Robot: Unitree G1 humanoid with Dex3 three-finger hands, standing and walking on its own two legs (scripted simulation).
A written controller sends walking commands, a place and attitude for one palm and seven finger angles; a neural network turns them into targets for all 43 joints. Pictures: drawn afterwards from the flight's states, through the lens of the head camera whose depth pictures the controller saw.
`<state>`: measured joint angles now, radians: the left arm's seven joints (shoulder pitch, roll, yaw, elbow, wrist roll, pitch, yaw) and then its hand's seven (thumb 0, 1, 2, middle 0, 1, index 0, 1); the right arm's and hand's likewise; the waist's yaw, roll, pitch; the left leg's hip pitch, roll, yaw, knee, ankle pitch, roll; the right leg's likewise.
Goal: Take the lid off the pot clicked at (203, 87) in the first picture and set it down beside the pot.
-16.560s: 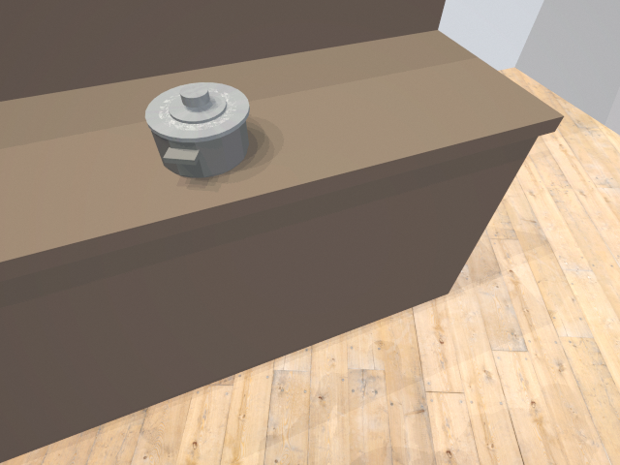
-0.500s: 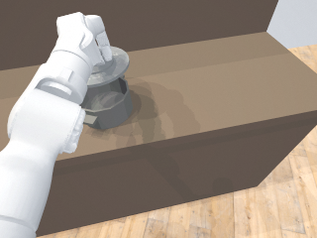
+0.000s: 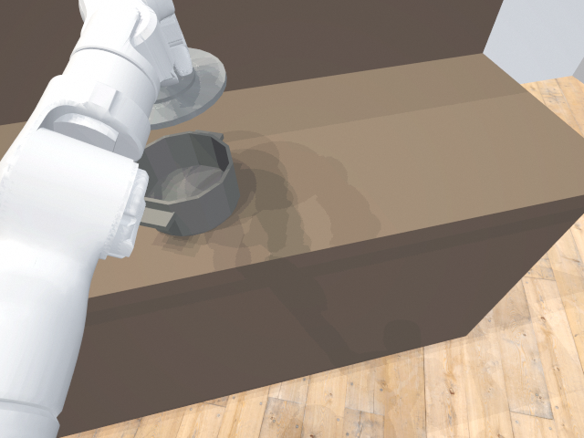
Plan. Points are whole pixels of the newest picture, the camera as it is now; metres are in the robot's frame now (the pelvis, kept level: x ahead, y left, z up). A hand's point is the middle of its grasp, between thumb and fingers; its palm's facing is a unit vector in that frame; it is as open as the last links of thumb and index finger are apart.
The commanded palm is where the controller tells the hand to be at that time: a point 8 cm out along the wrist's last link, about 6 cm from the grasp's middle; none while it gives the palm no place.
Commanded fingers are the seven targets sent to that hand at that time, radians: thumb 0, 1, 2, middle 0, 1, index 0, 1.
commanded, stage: lift the lid straight up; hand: left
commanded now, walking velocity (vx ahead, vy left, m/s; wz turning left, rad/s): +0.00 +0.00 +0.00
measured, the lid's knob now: (151, 64) +0.53 +0.13 +0.25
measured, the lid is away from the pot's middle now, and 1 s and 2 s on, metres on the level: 0.02 0.05 0.18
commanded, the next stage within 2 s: move the lid sideways beside the pot in 0.32 s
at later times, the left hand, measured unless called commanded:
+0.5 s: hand (167, 47) +0.51 +0.10 +0.28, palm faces -0.25 -0.13 -0.96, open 3.8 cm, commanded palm +0.51 +0.12 +0.35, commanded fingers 0.00 0.71 0.87 -0.69 -1.14 -1.15 -1.21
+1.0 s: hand (110, 61) +0.50 +0.17 +0.28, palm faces -0.26 -0.13 -0.96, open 3.8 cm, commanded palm +0.50 +0.18 +0.35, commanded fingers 0.00 0.71 0.87 -0.69 -1.14 -1.15 -1.21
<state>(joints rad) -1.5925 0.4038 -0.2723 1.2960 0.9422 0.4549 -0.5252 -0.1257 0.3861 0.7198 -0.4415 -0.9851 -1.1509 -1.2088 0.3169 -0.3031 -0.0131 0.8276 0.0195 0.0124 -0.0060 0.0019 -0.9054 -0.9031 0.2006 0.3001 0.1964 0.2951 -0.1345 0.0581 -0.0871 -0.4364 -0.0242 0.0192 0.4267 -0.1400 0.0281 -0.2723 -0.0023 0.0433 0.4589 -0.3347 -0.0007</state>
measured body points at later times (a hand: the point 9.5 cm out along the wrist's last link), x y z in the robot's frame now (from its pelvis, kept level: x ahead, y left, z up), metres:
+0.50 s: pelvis +0.01 +0.00 +0.00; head +0.05 -0.03 +0.45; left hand +0.52 +0.10 +0.34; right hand +0.04 -0.28 -0.14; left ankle +0.04 +0.11 -0.74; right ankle -0.07 -0.12 -0.74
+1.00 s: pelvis +0.01 -0.01 +0.00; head +0.05 -0.03 +0.45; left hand +0.51 +0.17 +0.33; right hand +0.07 -0.29 -0.14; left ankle +0.04 +0.11 -0.74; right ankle -0.07 -0.12 -0.74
